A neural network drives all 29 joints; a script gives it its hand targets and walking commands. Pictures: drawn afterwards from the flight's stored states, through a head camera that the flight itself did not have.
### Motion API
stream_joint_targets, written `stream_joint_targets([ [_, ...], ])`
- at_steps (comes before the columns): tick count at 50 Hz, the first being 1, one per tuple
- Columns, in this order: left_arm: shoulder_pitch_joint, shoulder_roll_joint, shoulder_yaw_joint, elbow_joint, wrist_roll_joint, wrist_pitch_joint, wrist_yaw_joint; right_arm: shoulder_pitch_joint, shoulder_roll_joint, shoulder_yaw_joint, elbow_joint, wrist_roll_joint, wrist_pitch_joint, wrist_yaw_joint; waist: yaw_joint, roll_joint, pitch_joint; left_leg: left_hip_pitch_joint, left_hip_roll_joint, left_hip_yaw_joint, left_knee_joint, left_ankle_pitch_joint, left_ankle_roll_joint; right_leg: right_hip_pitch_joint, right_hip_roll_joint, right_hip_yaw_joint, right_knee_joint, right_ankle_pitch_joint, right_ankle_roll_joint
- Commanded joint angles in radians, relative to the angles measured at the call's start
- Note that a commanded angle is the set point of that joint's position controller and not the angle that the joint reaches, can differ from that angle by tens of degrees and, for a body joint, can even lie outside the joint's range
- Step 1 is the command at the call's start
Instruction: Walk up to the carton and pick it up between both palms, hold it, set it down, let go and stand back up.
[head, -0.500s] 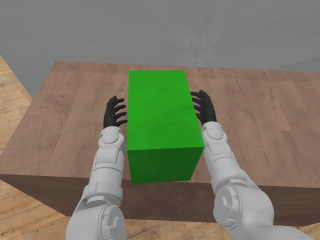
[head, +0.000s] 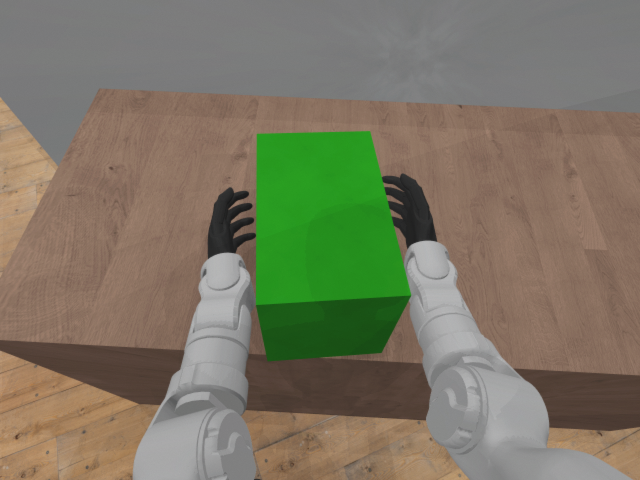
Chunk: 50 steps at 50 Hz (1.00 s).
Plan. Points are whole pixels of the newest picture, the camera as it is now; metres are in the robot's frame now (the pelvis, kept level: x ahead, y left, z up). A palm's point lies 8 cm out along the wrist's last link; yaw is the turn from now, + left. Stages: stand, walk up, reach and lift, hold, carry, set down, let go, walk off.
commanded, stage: set down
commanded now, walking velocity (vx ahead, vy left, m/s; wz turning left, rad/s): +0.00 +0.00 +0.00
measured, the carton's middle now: (319, 244) +0.42 +0.02 -0.02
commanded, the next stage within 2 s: none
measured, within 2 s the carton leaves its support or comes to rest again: rests again in 0.38 s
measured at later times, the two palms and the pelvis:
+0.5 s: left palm (226, 256) +0.38 +0.14 +0.01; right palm (415, 234) +0.42 -0.11 +0.02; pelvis +0.00 +0.00 +0.00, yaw +0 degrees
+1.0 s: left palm (226, 258) +0.38 +0.14 +0.01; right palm (415, 234) +0.42 -0.11 +0.02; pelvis +0.00 +0.00 +0.00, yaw +0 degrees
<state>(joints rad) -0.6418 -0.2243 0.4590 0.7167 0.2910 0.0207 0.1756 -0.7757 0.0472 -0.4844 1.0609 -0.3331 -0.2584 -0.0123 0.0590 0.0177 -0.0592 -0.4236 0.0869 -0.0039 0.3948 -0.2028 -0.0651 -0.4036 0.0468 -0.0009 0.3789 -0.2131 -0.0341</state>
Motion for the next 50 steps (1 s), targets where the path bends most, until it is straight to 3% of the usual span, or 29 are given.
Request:
stream_joint_targets([
  [1, -0.638, -0.483, -0.286, -0.124, 0.114, -0.101, -0.037, -0.623, 0.402, 0.213, -0.019, -0.063, -0.119, 0.112, 0.045, -0.048, -0.738, 0.146, -0.032, 0.12, 0.019, 0.56, 0.016, 0.298, -0.02, -0.078, 0.062, 0.74, 0.021],
  [3, -0.62, -0.494, -0.299, -0.128, 0.126, -0.124, -0.037, -0.595, 0.441, 0.25, 0.008, -0.054, -0.125, 0.106, 0.053, -0.03, -0.751, 0.158, -0.035, 0.125, 0.023, 0.595, 0.022, 0.311, -0.023, -0.063, 0.063, 0.785, 0.026],
  [4, -0.637, -0.489, -0.263, -0.061, 0.12, -0.118, -0.037, -0.641, 0.419, 0.217, -0.022, -0.074, -0.144, 0.109, 0.066, -0.09, -0.746, 0.048, -0.054, 0.142, 0.01, 0.565, 0.028, 0.366, -0.033, -0.059, 0.062, 0.839, 0.012],
  [5, -0.643, -0.48, -0.28, -0.077, 0.114, -0.126, -0.04, -0.634, 0.397, 0.219, -0.024, -0.079, -0.133, 0.107, 0.048, -0.058, -0.736, 0.069, -0.05, 0.124, -0.005, 0.505, 0.027, 0.342, -0.028, -0.078, 0.083, 0.782, 0.028],
  [7, -0.643, -0.527, -0.314, -0.124, 0.12, -0.145, -0.033, -0.602, 0.409, 0.216, 0.015, -0.069, -0.132, 0.11, 0.029, -0.019, -0.784, 0.184, -0.04, 0.125, 0.039, 0.598, 0.01, 0.264, 0.005, -0.093, 0.088, 0.732, 0.034],
  [8, -0.628, -0.511, -0.275, -0.1, 0.135, -0.133, -0.025, -0.617, 0.413, 0.214, 0.029, -0.064, -0.129, 0.119, 0.078, -0.037, -0.765, 0.218, -0.023, 0.128, 0.042, 0.656, 0.002, 0.252, 0.006, -0.084, 0.034, 0.716, 0.004],
  [10, -0.637, -0.497, -0.318, -0.112, 0.102, -0.133, -0.027, -0.621, 0.355, 0.201, 0.028, -0.059, -0.136, 0.116, 0.035, -0.045, -0.738, 0.238, -0.013, 0.105, 0.063, 0.67, -0.013, 0.183, 0.018, -0.104, 0.0, 0.633, -0.015],
  [11, -0.626, -0.49, -0.278, -0.108, 0.123, -0.136, -0.022, -0.601, 0.378, 0.204, 0.057, -0.063, -0.127, 0.12, 0.069, -0.045, -0.75, 0.248, -0.017, 0.136, 0.077, 0.691, -0.006, 0.163, 0.007, -0.077, -0.014, 0.664, -0.028],
  [12, -0.645, -0.488, -0.298, -0.097, 0.11, -0.13, -0.027, -0.635, 0.354, 0.181, 0.046, -0.075, -0.135, 0.115, 0.037, -0.028, -0.751, 0.235, -0.022, 0.12, 0.067, 0.632, 0.003, 0.152, 0.003, -0.089, -0.004, 0.63, -0.019],
  [14, -0.619, -0.479, -0.263, -0.07, 0.126, -0.138, -0.036, -0.623, 0.391, 0.192, 0.033, -0.075, -0.135, 0.111, 0.071, -0.089, -0.748, 0.153, -0.029, 0.131, 0.039, 0.599, 0.018, 0.229, -0.009, -0.071, -0.002, 0.698, -0.009],
  [15, -0.593, -0.484, -0.261, -0.077, 0.133, -0.14, -0.036, -0.605, 0.386, 0.199, 0.028, -0.072, -0.129, 0.115, 0.062, -0.046, -0.722, 0.187, -0.033, 0.123, 0.041, 0.627, 0.01, 0.228, -0.001, -0.085, 0.027, 0.726, 0.007],
  [16, -0.626, -0.484, -0.284, -0.091, 0.127, -0.143, -0.034, -0.617, 0.372, 0.175, 0.038, -0.095, -0.138, 0.107, 0.014, -0.034, -0.715, 0.192, -0.026, 0.118, 0.044, 0.621, 0.001, 0.215, -0.007, -0.084, 0.008, 0.693, -0.001],
  [18, -0.591, -0.478, -0.225, -0.053, 0.155, -0.139, -0.034, -0.571, 0.413, 0.208, 0.048, -0.08, -0.118, 0.121, 0.092, -0.077, -0.674, 0.154, -0.033, 0.149, 0.041, 0.62, 0.004, 0.242, 0.003, -0.067, -0.014, 0.684, -0.024],
  [20, -0.63, -0.471, -0.277, -0.088, 0.122, -0.158, -0.031, -0.608, 0.383, 0.192, 0.039, -0.076, -0.138, 0.111, 0.036, -0.064, -0.739, 0.145, -0.039, 0.127, 0.045, 0.594, 0.017, 0.249, -0.002, -0.087, 0.05, 0.716, 0.006],
  [22, -0.581, -0.493, -0.249, -0.038, 0.114, -0.154, -0.038, -0.607, 0.397, 0.191, 0.029, -0.086, -0.145, 0.112, 0.069, -0.084, -0.722, 0.159, -0.034, 0.128, 0.048, 0.613, 0.014, 0.223, -0.005, -0.081, 0.009, 0.698, -0.006],
  [24, -0.651, -0.478, -0.242, -0.08, 0.138, -0.149, -0.032, -0.599, 0.363, 0.125, 0.113, -0.109, -0.129, 0.115, 0.024, -0.017, -0.701, 0.25, -0.024, 0.114, 0.044, 0.65, -0.006, 0.164, 0.008, -0.098, 0.008, 0.559, -0.005],
  [27, -0.575, -0.49, -0.235, -0.082, 0.153, -0.147, -0.027, -0.567, 0.379, 0.147, 0.082, -0.102, -0.132, 0.119, 0.065, -0.016, -0.714, 0.247, -0.021, 0.139, 0.071, 0.685, -0.007, 0.122, 0.001, -0.083, -0.039, 0.604, -0.04],
  [30, -0.603, -0.47, -0.198, -0.03, 0.164, -0.154, -0.049, -0.555, 0.399, 0.147, 0.084, -0.123, -0.134, 0.112, 0.053, -0.087, -0.658, -0.005, -0.058, 0.151, 0.008, 0.488, 0.039, 0.332, -0.041, -0.054, 0.053, 0.746, 0.005],
  [31, -0.624, -0.48, -0.214, -0.061, 0.164, -0.164, -0.043, -0.568, 0.391, 0.126, 0.065, -0.115, -0.138, 0.112, 0.008, -0.05, -0.702, 0.091, -0.058, 0.123, 0.005, 0.507, 0.029, 0.285, -0.005, -0.092, 0.088, 0.692, 0.037],
  [34, -0.625, -0.451, -0.186, -0.075, 0.179, -0.165, -0.046, -0.553, 0.366, 0.126, 0.079, -0.1, -0.125, 0.114, 0.018, -0.073, -0.636, 0.222, -0.039, 0.121, 0.027, 0.549, 0.027, 0.199, 0.007, -0.103, 0.041, 0.618, 0.051],
  [35, -0.618, -0.463, -0.175, -0.046, 0.167, -0.164, -0.046, -0.582, 0.367, 0.121, 0.08, -0.12, -0.13, 0.12, 0.047, -0.068, -0.666, 0.179, -0.032, 0.124, 0.026, 0.56, 0.021, 0.191, -0.01, -0.085, 0.01, 0.604, 0.015],
  [37, -0.597, -0.476, -0.182, -0.068, 0.179, -0.163, -0.043, -0.576, 0.366, 0.13, 0.072, -0.117, -0.129, 0.124, 0.056, -0.055, -0.647, 0.182, -0.033, 0.14, 0.031, 0.56, 0.025, 0.194, -0.009, -0.08, 0.009, 0.629, 0.008],
  [39, -0.628, -0.457, -0.177, -0.071, 0.176, -0.16, -0.041, -0.558, 0.35, 0.075, 0.084, -0.151, -0.119, 0.12, 0.011, -0.073, -0.658, 0.212, -0.034, 0.133, 0.036, 0.552, 0.02, 0.182, -0.005, -0.094, 0.016, 0.595, 0.02],
  [40, -0.582, -0.464, -0.189, -0.065, 0.166, -0.159, -0.041, -0.554, 0.363, 0.122, 0.067, -0.131, -0.124, 0.124, 0.039, -0.1, -0.643, 0.16, -0.04, 0.137, 0.028, 0.56, 0.025, 0.225, 0.002, -0.09, 0.017, 0.671, 0.018],
  [42, -0.571, -0.453, -0.158, -0.077, 0.19, -0.152, -0.047, -0.53, 0.375, 0.096, 0.06, -0.123, -0.113, 0.12, 0.02, -0.066, -0.622, 0.21, -0.043, 0.129, 0.02, 0.512, 0.034, 0.2, 0.004, -0.101, 0.032, 0.568, 0.032],
  [44, -0.57, -0.459, -0.134, -0.053, 0.214, -0.162, -0.058, -0.525, 0.423, 0.108, 0.071, -0.143, -0.116, 0.126, 0.048, -0.077, -0.634, 0.161, -0.057, 0.148, 0.016, 0.502, 0.043, 0.243, -0.016, -0.077, 0.046, 0.652, 0.04],
  [45, -0.584, -0.474, -0.176, -0.083, 0.184, -0.17, -0.05, -0.527, 0.404, 0.118, 0.09, -0.116, -0.126, 0.124, 0.02, -0.071, -0.655, 0.183, -0.042, 0.107, 0.045, 0.554, 0.035, 0.173, 0.003, -0.095, 0.059, 0.617, 0.041],
  [48, -0.558, -0.455, -0.134, -0.041, 0.22, -0.16, -0.047, -0.523, 0.4, 0.079, 0.096, -0.145, -0.119, 0.131, 0.043, -0.058, -0.6, 0.14, -0.042, 0.134, 0.015, 0.497, 0.034, 0.208, -0.015, -0.081, 0.013, 0.565, 0.014],
  [50, -0.568, -0.457, -0.136, -0.056, 0.214, -0.162, -0.048, -0.504, 0.379, 0.079, 0.117, -0.134, -0.116, 0.134, 0.018, -0.052, -0.572, 0.217, -0.029, 0.117, 0.033, 0.552, 0.028, 0.146, 0.0, -0.09, 0.022, 0.533, 0.022],
])
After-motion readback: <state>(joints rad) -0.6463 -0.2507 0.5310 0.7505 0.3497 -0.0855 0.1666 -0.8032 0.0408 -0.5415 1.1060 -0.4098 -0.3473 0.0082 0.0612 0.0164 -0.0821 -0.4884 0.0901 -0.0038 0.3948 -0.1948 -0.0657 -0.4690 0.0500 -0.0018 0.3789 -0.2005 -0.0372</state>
